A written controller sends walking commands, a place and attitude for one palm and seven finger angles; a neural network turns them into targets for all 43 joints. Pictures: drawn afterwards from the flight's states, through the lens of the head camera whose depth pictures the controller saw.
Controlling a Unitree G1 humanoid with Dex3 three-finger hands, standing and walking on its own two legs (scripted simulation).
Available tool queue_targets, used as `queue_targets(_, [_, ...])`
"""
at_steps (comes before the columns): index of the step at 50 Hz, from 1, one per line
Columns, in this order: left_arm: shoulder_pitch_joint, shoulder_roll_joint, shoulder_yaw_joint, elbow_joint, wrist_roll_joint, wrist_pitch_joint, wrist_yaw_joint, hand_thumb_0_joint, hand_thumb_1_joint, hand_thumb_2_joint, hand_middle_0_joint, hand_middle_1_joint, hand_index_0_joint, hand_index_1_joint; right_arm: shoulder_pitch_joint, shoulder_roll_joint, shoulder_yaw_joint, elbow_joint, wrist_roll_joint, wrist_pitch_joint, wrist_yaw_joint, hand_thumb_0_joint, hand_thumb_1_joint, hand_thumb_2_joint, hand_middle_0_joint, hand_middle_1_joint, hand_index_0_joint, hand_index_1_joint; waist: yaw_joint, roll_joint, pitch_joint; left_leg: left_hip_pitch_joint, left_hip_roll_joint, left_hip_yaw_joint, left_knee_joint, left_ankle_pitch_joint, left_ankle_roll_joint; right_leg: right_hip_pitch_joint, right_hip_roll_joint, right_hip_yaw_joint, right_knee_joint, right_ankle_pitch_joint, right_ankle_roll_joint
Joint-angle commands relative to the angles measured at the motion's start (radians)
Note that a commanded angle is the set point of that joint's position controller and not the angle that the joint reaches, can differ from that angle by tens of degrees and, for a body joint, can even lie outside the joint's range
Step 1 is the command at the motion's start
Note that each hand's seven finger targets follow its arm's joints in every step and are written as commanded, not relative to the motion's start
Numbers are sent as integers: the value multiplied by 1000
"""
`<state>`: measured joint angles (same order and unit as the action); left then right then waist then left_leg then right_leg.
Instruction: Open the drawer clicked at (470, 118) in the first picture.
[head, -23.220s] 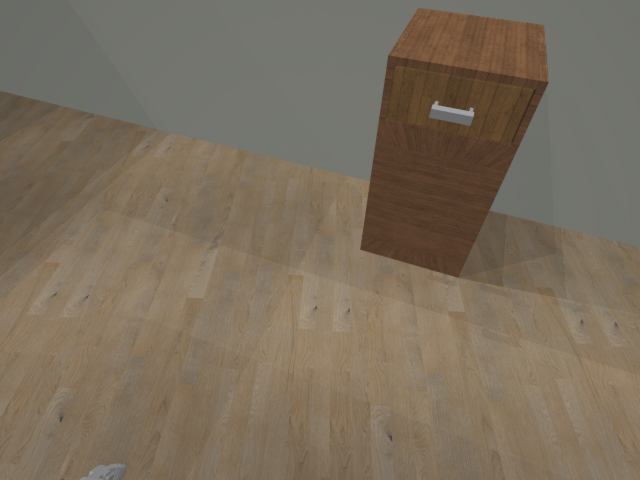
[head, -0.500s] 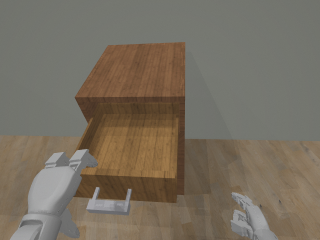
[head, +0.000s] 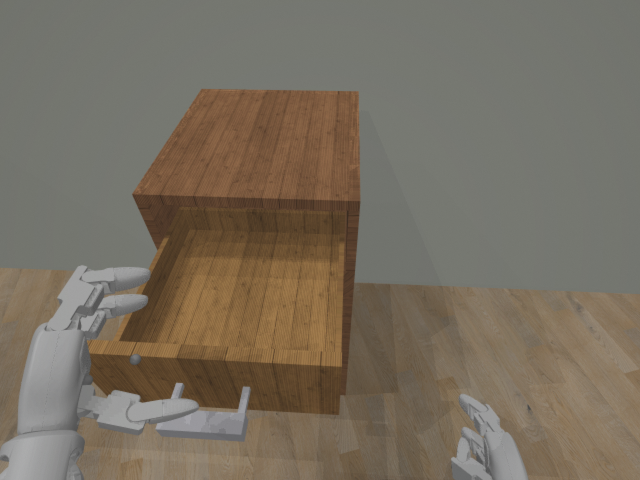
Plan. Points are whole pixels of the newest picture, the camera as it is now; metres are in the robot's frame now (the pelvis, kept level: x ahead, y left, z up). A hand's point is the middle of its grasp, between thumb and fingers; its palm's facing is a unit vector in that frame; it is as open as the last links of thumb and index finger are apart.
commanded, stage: draw the hand back to the body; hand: left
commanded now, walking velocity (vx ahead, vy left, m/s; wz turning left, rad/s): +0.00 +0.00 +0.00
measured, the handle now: (207, 408) +0.22 +0.19 -0.07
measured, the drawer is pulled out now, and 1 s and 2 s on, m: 0.30 0.30 0.30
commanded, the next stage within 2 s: step back with the hand held close in 0.72 s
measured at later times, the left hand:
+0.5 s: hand (94, 351) +0.18 +0.24 +0.16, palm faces +0.40 -0.82 -0.41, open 8.8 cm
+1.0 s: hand (93, 349) +0.18 +0.23 +0.16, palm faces +0.35 -0.81 -0.47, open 7.4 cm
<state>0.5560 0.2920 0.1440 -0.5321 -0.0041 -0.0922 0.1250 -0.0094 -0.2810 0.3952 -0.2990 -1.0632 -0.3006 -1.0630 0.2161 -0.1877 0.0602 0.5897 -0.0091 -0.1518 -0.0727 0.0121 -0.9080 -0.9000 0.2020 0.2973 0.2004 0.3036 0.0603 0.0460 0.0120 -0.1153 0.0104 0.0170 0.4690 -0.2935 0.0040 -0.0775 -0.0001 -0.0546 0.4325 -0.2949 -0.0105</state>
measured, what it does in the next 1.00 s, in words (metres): stands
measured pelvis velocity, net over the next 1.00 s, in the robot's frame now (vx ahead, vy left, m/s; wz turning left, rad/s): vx -0.01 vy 0.00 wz -0.01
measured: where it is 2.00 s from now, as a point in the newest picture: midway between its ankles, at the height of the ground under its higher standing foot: outside the picture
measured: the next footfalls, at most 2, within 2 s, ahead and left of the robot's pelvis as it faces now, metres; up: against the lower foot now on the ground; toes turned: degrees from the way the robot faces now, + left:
right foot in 1.98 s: -0.18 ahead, -0.12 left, +0.00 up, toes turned -4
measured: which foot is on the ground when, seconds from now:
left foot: down 0.00-1.00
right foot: down 0.00-1.00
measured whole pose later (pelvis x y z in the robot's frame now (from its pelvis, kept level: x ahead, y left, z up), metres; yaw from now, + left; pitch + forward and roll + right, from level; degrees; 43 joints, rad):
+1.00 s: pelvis -0.01 +0.00 +0.00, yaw -1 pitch +1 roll -1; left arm 0.57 0.34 0.34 -0.52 -0.04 -0.16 0.11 0.01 0.89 0.90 -0.21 -0.30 -0.21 -0.30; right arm 0.15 -0.22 0.02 0.58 0.00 -0.06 -0.07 0.01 -0.91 -0.90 0.20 0.30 0.20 0.30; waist 0.03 0.06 0.03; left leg -0.20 0.03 0.02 0.43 -0.24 0.00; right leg -0.15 0.02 -0.05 0.37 -0.22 -0.02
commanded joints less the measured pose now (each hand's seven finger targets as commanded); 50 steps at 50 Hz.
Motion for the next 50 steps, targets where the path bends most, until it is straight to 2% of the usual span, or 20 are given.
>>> queue_targets(1, [-44, 129, 123, -190, -32, -65, -3, 0, 25, 525, -262, -863, -262, -863, -168, -108, -56, -163, 6, -60, -1, 0, -900, -900, 200, 300, 200, 300, 0, 8, -32, 27, 37, -22, -82, 302, 11, -43, -24, -7, -81, 266, -15])
queue_targets(3, [-21, 150, 156, -203, -33, -70, -5, 0, 95, 555, -257, -817, -257, -817, -165, -110, -64, -156, 5, -56, 2, 0, -900, -900, 200, 300, 200, 300, 7, 7, -89, 49, 36, -16, -70, 363, 13, -15, -26, -4, -71, 328, -15])
queue_targets(7, [-16, 157, 177, -180, -42, -63, -11, 0, 235, 615, -247, -728, -247, -728, -176, -114, -72, -147, 10, -37, 1, 0, -900, -900, 200, 300, 200, 300, 2, -14, -78, 53, 36, -8, -70, 356, 14, -26, -20, -3, -87, 339, -9])
queue_targets(10, [-32, 180, 207, -187, -42, -63, -3, 0, 340, 660, -240, -660, -240, -660, -175, -114, -74, -140, 8, -35, -4, 0, -900, -900, 200, 300, 200, 300, 2, 24, -91, 69, 30, -3, -72, 353, 14, -24, -22, 3, -100, 338, -10])
queue_targets(12, [-28, 179, 218, -171, -46, -59, -2, 0, 410, 690, -235, -615, -235, -615, -177, -114, -76, -140, 11, -27, -6, 0, -900, -900, 200, 300, 200, 300, 3, -15, -85, 70, 33, -4, -74, 359, 14, -25, -21, 1, -99, 347, -8])
queue_targets(14, [-53, 199, 234, -197, -44, -58, -1, 0, 480, 720, -230, -570, -230, -570, -183, -117, -78, -140, 10, -27, -8, 0, -900, -900, 200, 300, 200, 300, 4, 21, -98, 80, 30, -2, -73, 382, 13, -15, -24, 9, -104, 367, -10])
queue_targets(17, [-57, 187, 234, -153, -50, -53, -1, 0, 585, 765, -223, -502, -223, -502, -182, -120, -80, -135, 12, -19, -9, 0, -900, -900, 200, 300, 200, 300, 0, -13, -74, 77, 31, -1, -80, 348, 15, -30, -23, 3, -112, 340, -4])
queue_targets(20, [-66, 189, 244, -134, -52, -49, 0, 0, 690, 810, -215, -435, -215, -435, -183, -121, -78, -128, 12, -14, -10, 0, -900, -900, 200, 300, 200, 300, -1, 21, -53, 76, 29, 0, -87, 332, 13, -37, -22, 6, -125, 320, -7])
queue_targets(26, [-80, 196, 240, -150, -54, -48, -3, 0, 900, 900, -200, -300, -200, -300, -188, -121, -78, -140, 11, -15, -8, 0, -900, -900, 200, 300, 200, 300, 5, -2, -72, 81, 31, -9, -96, 329, 15, -21, -24, 10, -121, 310, -5])
queue_targets(30, [-82, 196, 243, -153, -52, -48, -1, 0, 900, 900, -200, -300, -200, -300, -190, -122, -78, -134, 9, -15, -7, 0, -900, -900, 200, 300, 200, 300, 3, 31, -68, 85, 26, -2, -92, 327, 14, -26, -21, 12, -132, 317, -7])
queue_targets(32, [-63, 195, 249, -136, -53, -45, 0, 0, 900, 900, -200, -300, -200, -300, -189, -118, -78, -133, 10, -12, -6, 0, -900, -900, 200, 300, 200, 300, 6, 4, -70, 83, 29, -3, -92, 341, 14, -21, -20, 7, -124, 329, -6])
queue_targets(40, [-79, 189, 242, -129, -53, -49, -1, 0, 900, 900, -200, -300, -200, -300, -192, -122, -79, -129, 11, -10, -6, 0, -900, -900, 200, 300, 200, 300, 1, 13, -46, 76, 26, -7, -98, 299, 12, -39, -17, 11, -146, 277, -7])
queue_targets(41, [-85, 199, 244, -150, -52, -51, -1, 0, 900, 900, -200, -300, -200, -300, -193, -119, -79, -136, 13, -14, -6, 0, -900, -900, 200, 300, 200, 300, 4, 12, -61, 82, 30, -10, -102, 302, 12, -33, -22, 13, -136, 278, -6])
queue_targets(42, [-206, 316, 372, -238, -57, -97, 4, 0, 900, 900, -200, -300, -200, -300, -161, -134, -68, -179, 23, 9, -5, 0, -900, -900, 200, 300, 200, 300, -37, -14, 63, -19, 37, -26, -69, 219, 27, -161, -62, 102, -184, 318, -3])
queue_targets(43, [-110, 245, 325, -141, -49, -104, -5, 0, 900, 900, -200, -300, -200, -300, -162, -119, -70, -152, 15, 24, -5, 0, -900, -900, 200, 300, 200, 300, -44, -65, 50, -27, 36, -41, -61, 180, 29, -166, -76, 93, -188, 294, -2])
queue_targets(44, [-109, 256, 327, -187, -44, -117, -8, 0, 900, 900, -200, -300, -200, -300, -166, -129, -75, -168, 14, 30, -4, 0, -900, -900, 200, 300, 200, 300, -40, -59, 26, -23, 30, -38, -57, 184, 29, -166, -77, 101, -184, 313, -4])
queue_targets(45, [-56, 228, 307, -168, -42, -120, -11, 0, 900, 900, -200, -300, -200, -300, -174, -130, -81, -169, 14, 34, -6, 0, -900, -900, 200, 300, 200, 300, -43, -67, -18, -13, 34, -36, -51, 202, 31, -151, -85, 96, -166, 323, -2])
queue_targets(47, [18, 200, 285, -172, -41, -123, -12, 0, 900, 900, -200, -300, -200, -300, -173, -140, -89, -181, 15, 45, -3, 0, -900, -900, 200, 300, 200, 300, -42, -22, -85, -9, 40, -28, -49, 254, 33, -119, -91, 91, -130, 365, -1])
queue_targets(49, [54, 217, 301, -210, -39, -130, -7, 0, 900, 900, -200, -300, -200, -300, -176, -144, -95, -186, 14, 52, -5, 0, -900, -900, 200, 300, 200, 300, -40, 17, -147, -6, 49, -29, -50, 331, 32, -87, -89, 77, -93, 412, 0])
queue_targets(50, [80, 218, 307, -206, -39, -129, -4, 0, 900, 900, -200, -300, -200, -300, -171, -141, -98, -190, 15, 58, -5, 0, -900, -900, 200, 300, 200, 300, -39, -4, -164, -7, 55, -31, -48, 356, 32, -83, -84, 69, -80, 413, 3])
